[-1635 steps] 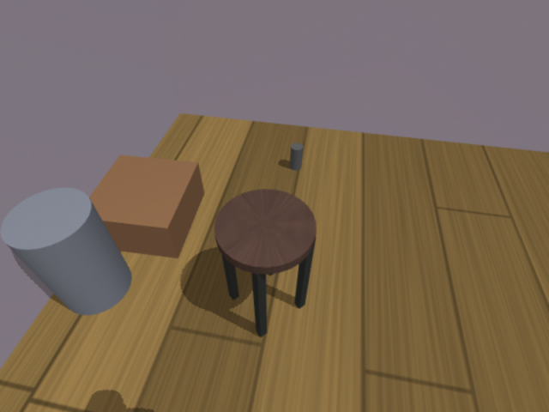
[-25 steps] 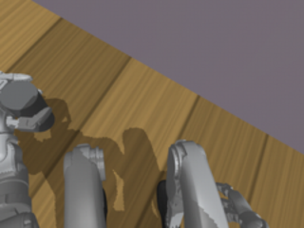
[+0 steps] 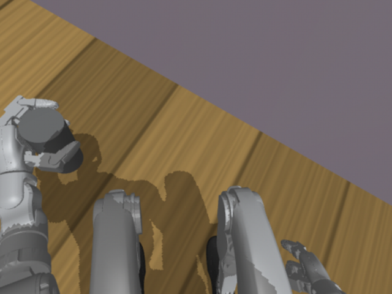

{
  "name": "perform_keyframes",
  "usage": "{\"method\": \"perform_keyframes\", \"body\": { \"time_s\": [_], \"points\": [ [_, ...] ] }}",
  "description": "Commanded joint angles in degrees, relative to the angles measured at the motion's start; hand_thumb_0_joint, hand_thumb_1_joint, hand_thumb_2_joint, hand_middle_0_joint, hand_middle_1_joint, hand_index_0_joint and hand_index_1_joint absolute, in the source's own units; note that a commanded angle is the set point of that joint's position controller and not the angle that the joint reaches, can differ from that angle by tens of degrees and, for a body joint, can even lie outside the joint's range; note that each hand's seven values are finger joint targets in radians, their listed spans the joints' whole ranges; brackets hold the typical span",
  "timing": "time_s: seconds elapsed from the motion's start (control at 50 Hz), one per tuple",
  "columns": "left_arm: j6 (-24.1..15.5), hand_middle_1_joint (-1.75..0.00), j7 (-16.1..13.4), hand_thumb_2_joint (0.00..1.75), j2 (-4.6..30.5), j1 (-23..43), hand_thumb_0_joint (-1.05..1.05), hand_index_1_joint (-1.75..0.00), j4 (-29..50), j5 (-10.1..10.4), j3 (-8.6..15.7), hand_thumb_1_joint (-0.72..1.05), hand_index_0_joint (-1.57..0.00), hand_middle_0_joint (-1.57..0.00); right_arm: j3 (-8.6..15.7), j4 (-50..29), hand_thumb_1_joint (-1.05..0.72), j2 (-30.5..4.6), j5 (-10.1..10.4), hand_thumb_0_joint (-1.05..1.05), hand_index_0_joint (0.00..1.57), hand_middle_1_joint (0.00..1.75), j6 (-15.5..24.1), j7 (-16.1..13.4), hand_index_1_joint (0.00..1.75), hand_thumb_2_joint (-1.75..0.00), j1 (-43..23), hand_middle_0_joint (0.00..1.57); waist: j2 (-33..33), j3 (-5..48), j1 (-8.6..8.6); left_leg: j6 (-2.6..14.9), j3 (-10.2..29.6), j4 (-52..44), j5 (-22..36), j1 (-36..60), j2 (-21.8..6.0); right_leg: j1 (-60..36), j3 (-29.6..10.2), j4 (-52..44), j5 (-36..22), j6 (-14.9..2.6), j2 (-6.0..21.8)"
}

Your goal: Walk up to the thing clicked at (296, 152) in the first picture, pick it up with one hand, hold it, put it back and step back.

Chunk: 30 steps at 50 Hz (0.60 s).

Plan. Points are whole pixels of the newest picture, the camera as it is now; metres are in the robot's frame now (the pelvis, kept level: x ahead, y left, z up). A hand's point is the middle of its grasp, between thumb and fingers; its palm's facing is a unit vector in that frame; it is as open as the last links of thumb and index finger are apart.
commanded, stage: settle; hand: left
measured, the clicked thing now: (56, 144) +0.41 +0.27 -0.05
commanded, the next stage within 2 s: lift in 0.14 s
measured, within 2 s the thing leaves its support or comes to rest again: neither
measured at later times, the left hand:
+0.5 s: hand (51, 128) +0.42 +0.26 +0.01, palm faces +0.20 -0.98 -0.03, open 9.8 cm
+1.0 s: hand (10, 97) +0.39 +0.24 +0.15, palm faces +0.20 -0.98 -0.03, open 9.8 cm
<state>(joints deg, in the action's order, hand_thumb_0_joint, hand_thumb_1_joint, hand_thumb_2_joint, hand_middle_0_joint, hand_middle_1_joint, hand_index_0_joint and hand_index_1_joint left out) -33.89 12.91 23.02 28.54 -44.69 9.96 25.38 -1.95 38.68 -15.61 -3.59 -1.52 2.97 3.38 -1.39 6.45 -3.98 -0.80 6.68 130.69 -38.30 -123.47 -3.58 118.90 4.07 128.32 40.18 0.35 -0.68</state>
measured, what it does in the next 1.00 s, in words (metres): rises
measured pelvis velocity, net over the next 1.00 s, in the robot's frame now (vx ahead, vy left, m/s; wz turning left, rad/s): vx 0.02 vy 0.00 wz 0.05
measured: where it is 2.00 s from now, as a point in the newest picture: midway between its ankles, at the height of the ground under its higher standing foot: (178, 290)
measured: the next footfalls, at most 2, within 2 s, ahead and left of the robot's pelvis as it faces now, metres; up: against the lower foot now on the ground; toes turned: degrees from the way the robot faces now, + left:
none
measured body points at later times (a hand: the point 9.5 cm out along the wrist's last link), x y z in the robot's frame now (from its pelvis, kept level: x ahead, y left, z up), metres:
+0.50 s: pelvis +0.00 +0.00 +0.02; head +0.19 +0.04 +0.43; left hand +0.40 +0.31 +0.01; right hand +0.15 -0.26 -0.11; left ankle +0.09 +0.13 -0.34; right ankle +0.10 -0.12 -0.34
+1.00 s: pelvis +0.02 +0.00 +0.13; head +0.18 +0.03 +0.54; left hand +0.38 +0.29 +0.15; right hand +0.20 -0.24 +0.00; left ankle +0.09 +0.13 -0.34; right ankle +0.10 -0.12 -0.34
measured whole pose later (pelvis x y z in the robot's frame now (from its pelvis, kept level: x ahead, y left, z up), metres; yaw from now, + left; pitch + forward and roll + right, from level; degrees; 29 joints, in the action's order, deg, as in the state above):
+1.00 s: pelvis +0.02 +0.00 +0.13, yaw +3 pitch +31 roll -4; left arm -21.6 8.4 16.7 16.7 -21.6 12.4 17.5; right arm 0.8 35.3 -14.3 1.4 -0.1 -0.7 5.5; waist 0.8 10.4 -1.2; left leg -0.9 3.8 107.7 -36.8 -101.9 -3.7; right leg 98.4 2.9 106.3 38.8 0.1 -0.1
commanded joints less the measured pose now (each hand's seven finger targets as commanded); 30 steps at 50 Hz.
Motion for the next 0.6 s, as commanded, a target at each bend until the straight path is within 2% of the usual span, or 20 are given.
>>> {"method": "perform_keyframes", "body": {
  "time_s": [0.0,0.04,0.08,0.1,0.12,0.16,0.18,0.22,0.24,0.28,0.32,0.34,0.36,0.4,0.44,0.46,0.5,0.52,0.54,0.58],
  "points": [
    [-4.05,-1.40,-0.32,1.32,11.95,14.54,0.00,-1.42,11.27,0.28,2.14,0.22,-1.28,-1.28,4.45,-3.67,-0.89,-11.98,-0.19,0.00,0.20,0.30,1.22,-1.01,0.30,-0.90,5.69,0.20,10.49,34.58,0.27,1.73,-2.80,-16.59,4.93,27.85,1.46,-14.75,2.17,-14.84,-8.01,-2.90,-1.44],
    [-4.19,-1.39,-0.30,1.31,10.38,14.91,0.00,-1.41,10.16,0.56,1.39,0.20,-1.28,-1.28,4.21,-3.67,-0.90,-11.55,-0.18,0.00,0.20,0.30,1.40,-0.90,0.30,-0.90,5.41,0.20,9.90,33.20,-0.57,1.83,-2.76,-16.76,3.80,26.11,1.59,-14.88,2.26,-14.99,-7.16,-2.81,-1.27],
    [-4.42,-1.38,-0.43,1.30,12.31,14.72,0.00,-1.40,9.81,0.24,2.96,0.20,-1.27,-1.28,4.47,-3.28,-0.89,-11.76,-0.14,0.00,0.20,0.30,1.48,-0.93,0.30,-0.90,6.05,0.20,8.97,34.29,0.44,1.86,-2.92,-16.88,4.90,26.76,1.58,-15.58,2.08,-15.14,-7.86,-2.79,-1.33],
    [-4.37,-1.38,-0.34,1.31,12.05,14.77,0.00,-1.40,8.58,0.21,2.51,0.16,-1.27,-1.28,4.43,-3.43,-0.90,-11.59,-0.11,0.00,0.20,0.30,1.45,-0.94,0.30,-0.90,5.87,0.20,8.75,33.74,0.44,1.94,-3.19,-16.84,3.96,26.42,1.58,-15.17,1.81,-15.57,-6.81,-2.78,-1.38],
    [-4.65,-1.38,-0.15,1.31,10.61,16.09,0.00,-1.40,9.53,0.51,1.46,0.17,-1.26,-1.27,4.27,-3.41,-0.89,-11.41,-0.23,0.00,0.20,0.30,1.51,-0.83,0.30,-0.90,6.02,0.20,8.87,33.70,-0.45,1.98,-3.24,-16.77,4.06,26.01,1.62,-16.02,1.85,-15.65,-7.06,-2.68,-1.31],
    [-4.80,-1.37,-0.31,1.30,12.23,17.02,0.00,-1.39,9.92,0.34,2.70,0.17,-1.26,-1.27,4.49,-3.05,-0.89,-11.68,-0.28,0.00,0.20,0.30,1.57,-0.92,0.30,-0.90,6.07,0.20,9.59,34.79,0.61,1.85,-3.39,-17.13,4.67,27.48,1.60,-15.80,1.65,-15.52,-7.52,-2.81,-1.25],
    [-4.90,-1.36,-0.42,1.30,12.35,17.67,0.00,-1.38,9.52,0.21,2.57,0.17,-1.25,-1.26,4.42,-3.17,-0.89,-11.48,-0.38,0.00,0.20,0.30,1.60,-0.86,0.30,-0.90,6.53,0.20,9.47,35.13,0.00,1.93,-3.58,-16.86,4.56,26.75,1.70,-16.66,1.56,-15.89,-7.33,-2.72,-1.25],
    [-4.74,-1.35,-0.20,1.30,11.83,15.84,0.00,-1.37,7.79,-0.15,2.44,0.20,-1.24,-1.25,4.52,-3.35,-0.89,-11.39,-0.43,0.00,0.20,0.30,1.48,-0.85,0.30,-0.90,6.43,0.20,8.04,35.33,0.13,2.07,-3.91,-16.76,4.65,26.20,1.70,-17.64,1.30,-16.53,-7.35,-2.52,-1.25],
    [-4.92,-1.39,-0.28,1.22,11.77,17.29,0.00,-1.38,9.36,-0.19,2.21,0.19,-1.32,-1.29,4.54,-3.35,-0.93,-11.27,-0.50,0.00,0.20,0.30,1.44,-0.90,0.30,-0.90,6.61,0.20,8.42,35.51,0.04,2.12,-4.12,-16.91,4.61,25.83,1.80,-18.46,1.05,-16.82,-7.37,-2.46,-1.13],
    [-4.97,-1.43,-0.24,1.23,13.00,16.74,0.00,-1.41,9.79,0.05,3.10,0.14,-1.34,-1.31,4.59,-3.38,-0.92,-11.18,-0.27,0.00,0.20,0.30,1.43,-1.02,0.30,-0.90,6.45,0.20,8.02,36.23,0.90,2.13,-4.37,-17.45,3.90,25.67,1.87,-19.25,0.54,-17.71,-6.16,-2.44,-1.12],
    [-4.83,-1.41,0.20,1.23,12.78,16.72,0.00,-1.40,11.73,0.57,3.02,0.20,-1.33,-1.30,4.86,-3.57,-0.92,-11.39,-0.01,0.00,0.20,0.30,1.51,-0.97,0.30,-0.90,6.66,0.20,9.02,38.09,1.15,2.01,-4.30,-17.97,5.02,27.64,1.84,-19.61,0.74,-17.34,-7.39,-2.64,-1.17],
    [-4.31,-1.42,0.51,1.23,11.68,14.75,0.00,-1.40,9.31,0.72,2.66,0.20,-1.33,-1.30,4.96,-3.42,-0.92,-11.47,0.19,0.00,0.20,0.30,1.48,-1.08,0.30,-0.90,7.14,0.20,8.40,38.47,0.79,2.12,-4.27,-17.98,6.20,28.65,1.90,-19.99,0.81,-17.55,-8.63,-2.56,-1.14],
    [-4.28,-1.42,0.79,1.23,11.50,16.01,0.00,-1.40,11.38,1.07,2.29,0.20,-1.33,-1.29,5.08,-3.43,-0.92,-11.39,0.31,0.00,0.20,0.30,1.65,-1.17,0.30,-0.90,7.27,0.20,8.02,39.24,0.56,2.14,-4.25,-17.87,6.66,28.75,1.82,-20.21,0.68,-17.72,-9.19,-2.53,-1.20],
    [-4.16,-1.43,1.06,1.24,13.03,16.19,0.00,-1.41,13.11,1.20,3.05,0.17,-1.33,-1.30,5.16,-3.53,-0.92,-11.21,0.59,0.00,0.20,0.30,1.74,-1.35,0.30,-0.90,7.31,0.20,7.99,38.13,1.15,2.22,-4.45,-18.89,6.02,28.06,1.78,-21.50,0.25,-18.86,-8.38,-2.44,-1.07],
    [-3.36,-1.42,1.50,1.23,11.80,14.96,0.00,-1.41,13.32,1.57,2.28,0.16,-1.34,-1.30,5.28,-3.65,-0.92,-11.04,0.91,0.00,0.20,0.30,1.72,-1.47,0.30,-0.90,7.52,0.20,8.19,38.78,1.17,2.22,-4.40,-19.62,6.61,29.53,1.79,-21.93,0.18,-19.49,-8.91,-2.54,-1.07],
    [-2.89,-1.41,1.72,1.22,10.03,13.75,0.00,-1.39,12.70,1.90,1.71,0.17,-1.32,-1.29,5.39,-3.79,-0.91,-11.07,0.96,0.00,0.20,0.30,1.83,-1.54,0.30,-0.90,7.21,0.20,8.24,38.31,1.02,2.20,-4.23,-20.07,6.64,30.31,1.78,-21.33,0.45,-19.37,-9.02,-2.58,-1.02],
    [-2.16,-1.40,1.65,1.22,9.71,13.27,0.00,-1.38,13.72,2.23,1.37,0.19,-1.31,-1.27,5.47,-4.43,-0.91,-11.34,1.49,0.00,0.20,0.30,1.99,-1.76,0.30,-0.90,7.12,0.20,8.49,37.73,1.32,2.01,-3.70,-21.72,5.48,31.50,1.71,-20.68,0.65,-20.06,-8.07,-2.81,-0.91],
    [-2.14,-1.40,1.27,1.22,11.87,14.25,0.00,-1.38,17.63,2.08,2.29,0.18,-1.31,-1.28,5.56,-4.88,-0.91,-11.02,1.64,0.00,0.20,0.30,1.95,-1.87,0.30,-0.90,6.85,0.20,9.31,38.09,1.89,2.00,-3.76,-22.60,4.18,31.55,1.67,-20.98,0.43,-21.04,-6.69,-2.82,-0.95],
    [-1.53,-1.41,1.03,1.23,11.51,13.58,0.00,-1.40,17.32,2.07,2.07,0.18,-1.32,-1.29,5.72,-4.78,-0.91,-11.00,1.73,0.00,0.20,0.30,1.85,-2.02,0.30,-0.90,7.40,0.20,8.77,38.48,1.94,2.06,-4.06,-22.83,4.74,32.34,1.67,-22.52,-0.09,-22.13,-7.15,-2.68,-0.84],
    [-0.67,-1.40,1.04,1.23,8.62,11.42,0.00,-1.39,19.16,2.71,0.14,0.17,-1.31,-1.28,5.73,-5.49,-0.91,-10.31,2.02,0.00,0.20,0.30,2.16,-2.11,0.30,-0.90,6.83,0.20,7.02,37.81,1.24,2.26,-4.12,-23.57,4.43,31.15,1.75,-24.38,-0.74,-24.21,-6.65,-2.37,-0.76]
  ]
}}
